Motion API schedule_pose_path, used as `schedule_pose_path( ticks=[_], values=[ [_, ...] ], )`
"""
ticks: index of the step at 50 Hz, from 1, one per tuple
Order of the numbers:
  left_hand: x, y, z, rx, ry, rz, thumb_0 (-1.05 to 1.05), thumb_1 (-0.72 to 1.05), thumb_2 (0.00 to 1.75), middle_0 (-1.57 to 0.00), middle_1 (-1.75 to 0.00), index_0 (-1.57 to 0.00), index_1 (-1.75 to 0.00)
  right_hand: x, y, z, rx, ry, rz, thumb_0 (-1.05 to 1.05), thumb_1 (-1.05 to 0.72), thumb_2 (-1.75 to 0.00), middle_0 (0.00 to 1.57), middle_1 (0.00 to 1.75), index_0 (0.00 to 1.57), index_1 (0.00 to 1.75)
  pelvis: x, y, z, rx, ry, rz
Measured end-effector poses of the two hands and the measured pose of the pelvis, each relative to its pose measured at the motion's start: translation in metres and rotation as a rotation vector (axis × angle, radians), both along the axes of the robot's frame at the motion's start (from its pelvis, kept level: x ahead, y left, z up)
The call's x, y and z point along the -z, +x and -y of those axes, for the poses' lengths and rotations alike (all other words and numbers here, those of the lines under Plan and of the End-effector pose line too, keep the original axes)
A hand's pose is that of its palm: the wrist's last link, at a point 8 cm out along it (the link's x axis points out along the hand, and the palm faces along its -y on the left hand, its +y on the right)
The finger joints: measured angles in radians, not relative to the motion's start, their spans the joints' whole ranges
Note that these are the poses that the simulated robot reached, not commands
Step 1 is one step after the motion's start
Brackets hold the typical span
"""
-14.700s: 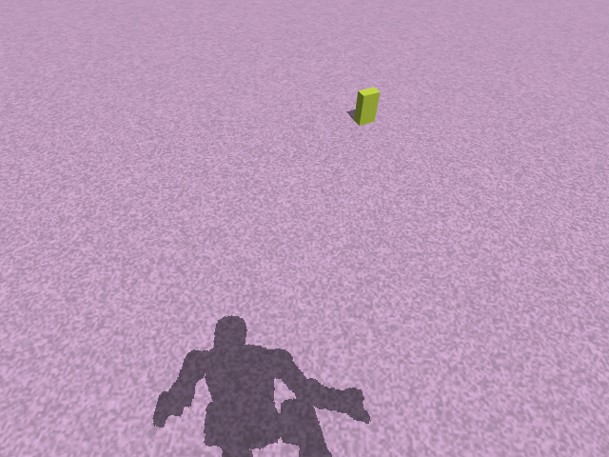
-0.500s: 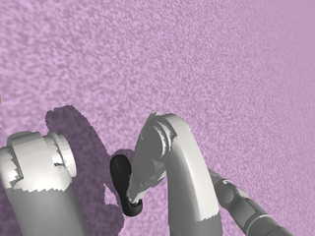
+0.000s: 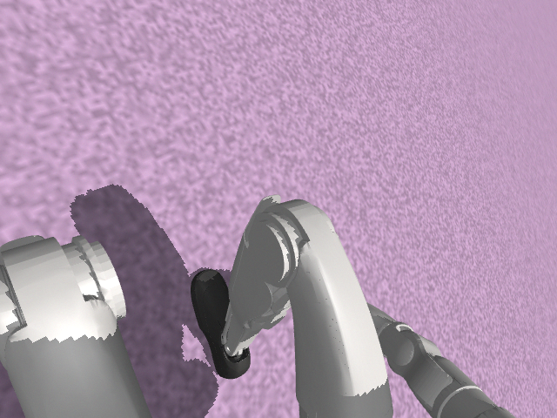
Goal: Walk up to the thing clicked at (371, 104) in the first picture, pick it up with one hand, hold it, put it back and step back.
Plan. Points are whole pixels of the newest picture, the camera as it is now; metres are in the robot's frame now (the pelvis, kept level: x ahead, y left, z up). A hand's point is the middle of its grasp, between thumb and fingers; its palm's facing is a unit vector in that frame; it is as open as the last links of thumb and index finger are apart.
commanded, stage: close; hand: left
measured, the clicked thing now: out of the picture +0.45 +0.29 -0.19
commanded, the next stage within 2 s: settle in 0.22 s
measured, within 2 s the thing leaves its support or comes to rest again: leaves its support in 0.44 s
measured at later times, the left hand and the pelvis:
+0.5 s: hand out of the picture +0.40 +0.31 -0.16, palm faces +0.42 -0.91 +0.01, open 10.0 cm; pelvis +0.00 +0.00 +0.00, yaw +0 degrees
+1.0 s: hand out of the picture +0.38 +0.33 -0.05, palm faces +0.40 -0.92 -0.01, open 10.3 cm; pelvis +0.01 -0.01 +0.02, yaw +4 degrees
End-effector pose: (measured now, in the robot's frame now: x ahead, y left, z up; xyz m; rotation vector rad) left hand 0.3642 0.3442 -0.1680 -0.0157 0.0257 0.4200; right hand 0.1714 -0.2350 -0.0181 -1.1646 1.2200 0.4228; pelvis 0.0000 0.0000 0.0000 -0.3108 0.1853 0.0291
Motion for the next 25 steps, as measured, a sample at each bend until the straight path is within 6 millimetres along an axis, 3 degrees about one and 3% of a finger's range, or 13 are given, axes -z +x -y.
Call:
schedule_pose_path(
  ticks=[8, 19, 25],
  values=[
    [-0.001, -0.001, 0.000, -0.005, -0.007, -0.007, 0.00, 0.02, 0.64, -0.65, -0.72, -0.63, -0.74, -0.001, 0.005, 0.000, 0.001, 0.004, 0.007, 0.00, -0.87, -0.90, 0.21, 0.30, 0.21, 0.30, -0.002, 0.002, 0.000, -0.002, 0.002, -0.011],
    [0.000, -0.002, 0.000, -0.029, -0.011, 0.001, 0.00, -0.12, 0.78, -0.68, -0.82, -0.66, -0.83, 0.000, 0.014, 0.000, -0.007, 0.006, 0.020, 0.00, -0.88, -0.90, 0.21, 0.30, 0.21, 0.30, -0.001, 0.003, 0.001, -0.003, 0.004, -0.012],
    [-0.008, -0.002, -0.004, -0.010, 0.009, 0.028, 0.00, -0.22, 0.87, -0.68, -0.91, -0.67, -0.92, 0.002, 0.015, 0.000, 0.005, 0.012, 0.022, 0.00, -0.89, -0.90, 0.21, 0.30, 0.21, 0.30, -0.001, 0.003, 0.001, -0.006, 0.006, -0.021]
  ],
)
